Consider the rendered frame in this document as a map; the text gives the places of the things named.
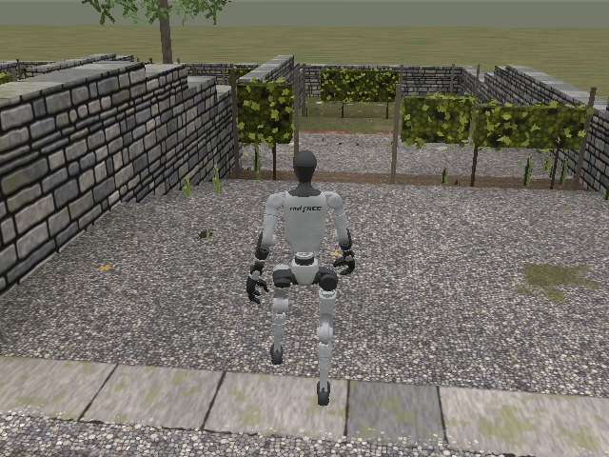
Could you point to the left robot upper arm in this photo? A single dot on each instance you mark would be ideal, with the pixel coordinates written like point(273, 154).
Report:
point(273, 202)

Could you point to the right robot upper arm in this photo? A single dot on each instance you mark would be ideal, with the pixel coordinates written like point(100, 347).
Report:
point(334, 201)

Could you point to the robot right forearm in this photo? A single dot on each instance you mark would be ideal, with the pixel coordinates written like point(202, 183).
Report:
point(346, 248)

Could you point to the right robot foot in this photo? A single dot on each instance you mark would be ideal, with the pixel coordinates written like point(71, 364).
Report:
point(323, 399)

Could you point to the right robot hand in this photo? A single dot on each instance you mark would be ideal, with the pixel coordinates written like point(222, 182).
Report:
point(341, 262)

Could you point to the robot head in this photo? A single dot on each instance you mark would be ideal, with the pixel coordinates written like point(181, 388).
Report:
point(304, 164)

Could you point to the robot left forearm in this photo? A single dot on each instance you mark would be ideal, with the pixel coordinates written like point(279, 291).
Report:
point(259, 259)

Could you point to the left robot hand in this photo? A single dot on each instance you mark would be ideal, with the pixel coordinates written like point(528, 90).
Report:
point(250, 289)

